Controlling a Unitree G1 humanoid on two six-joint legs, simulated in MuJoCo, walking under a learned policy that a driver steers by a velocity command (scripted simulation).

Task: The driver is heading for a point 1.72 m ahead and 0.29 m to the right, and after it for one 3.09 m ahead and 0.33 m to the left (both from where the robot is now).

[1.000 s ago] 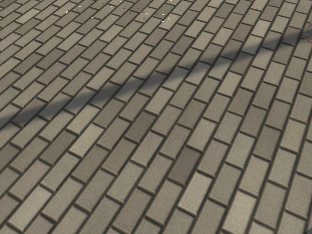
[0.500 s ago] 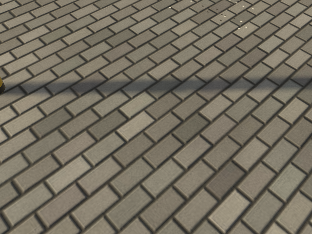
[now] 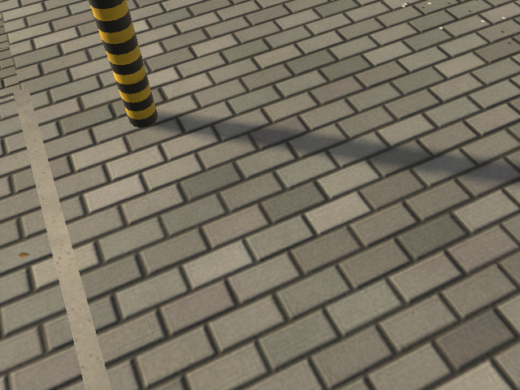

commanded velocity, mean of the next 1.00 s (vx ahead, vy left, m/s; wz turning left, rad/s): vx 0.04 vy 0.00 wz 0.09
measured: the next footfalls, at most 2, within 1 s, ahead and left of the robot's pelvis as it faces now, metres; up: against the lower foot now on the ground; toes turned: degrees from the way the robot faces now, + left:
left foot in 0.10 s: +0.02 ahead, +0.11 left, +0.00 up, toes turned +1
right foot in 0.44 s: +0.01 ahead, -0.10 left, +0.00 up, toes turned +3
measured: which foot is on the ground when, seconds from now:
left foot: up 0.00-0.08, down 0.10-1.00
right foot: down 0.00-0.10, up 0.12-0.42, down 0.44-1.00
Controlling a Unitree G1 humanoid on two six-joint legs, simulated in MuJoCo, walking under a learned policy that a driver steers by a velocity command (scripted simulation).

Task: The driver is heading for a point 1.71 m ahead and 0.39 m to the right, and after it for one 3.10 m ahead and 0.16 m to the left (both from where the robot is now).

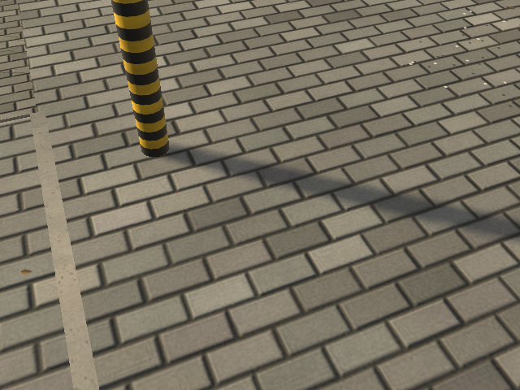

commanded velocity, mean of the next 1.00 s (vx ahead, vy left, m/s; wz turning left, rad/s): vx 0.18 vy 0.00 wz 0.00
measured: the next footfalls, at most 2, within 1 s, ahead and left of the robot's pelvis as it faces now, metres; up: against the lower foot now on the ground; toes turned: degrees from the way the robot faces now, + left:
right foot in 0.48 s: +0.34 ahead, -0.05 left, +0.00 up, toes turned -3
left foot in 0.84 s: +0.28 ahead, +0.14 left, +0.00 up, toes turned +0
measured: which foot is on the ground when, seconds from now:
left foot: down 0.00-0.48, up 0.50-0.82, down 0.84-1.00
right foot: down 0.00-0.06, up 0.08-0.46, down 0.48-1.00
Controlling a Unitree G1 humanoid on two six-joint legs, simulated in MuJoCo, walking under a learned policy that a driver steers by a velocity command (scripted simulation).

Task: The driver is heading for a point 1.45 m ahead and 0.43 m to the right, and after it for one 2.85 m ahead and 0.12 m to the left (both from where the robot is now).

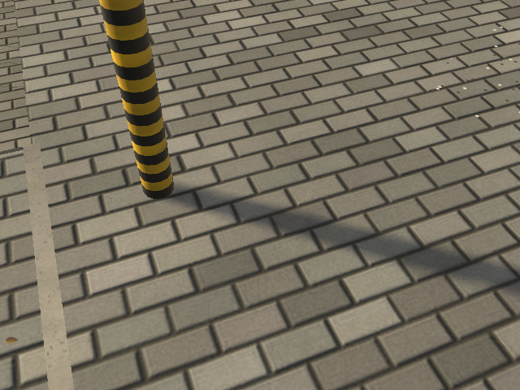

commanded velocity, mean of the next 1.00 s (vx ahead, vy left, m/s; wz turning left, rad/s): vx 0.38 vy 0.00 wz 0.00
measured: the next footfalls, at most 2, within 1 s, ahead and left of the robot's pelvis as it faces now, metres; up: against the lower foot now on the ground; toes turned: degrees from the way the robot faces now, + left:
left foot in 0.82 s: +0.48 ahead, +0.04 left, +0.00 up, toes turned +4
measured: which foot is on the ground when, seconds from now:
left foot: down 0.00-0.36, up 0.38-0.80, down 0.82-1.00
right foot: down 0.00-0.84, up 0.86-1.00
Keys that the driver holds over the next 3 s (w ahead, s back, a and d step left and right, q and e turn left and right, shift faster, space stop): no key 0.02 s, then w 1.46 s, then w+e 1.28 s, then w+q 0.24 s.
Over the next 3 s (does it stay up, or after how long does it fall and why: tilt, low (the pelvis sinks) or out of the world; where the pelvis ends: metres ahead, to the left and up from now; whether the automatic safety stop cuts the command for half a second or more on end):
stays up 1.44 -0.31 -0.02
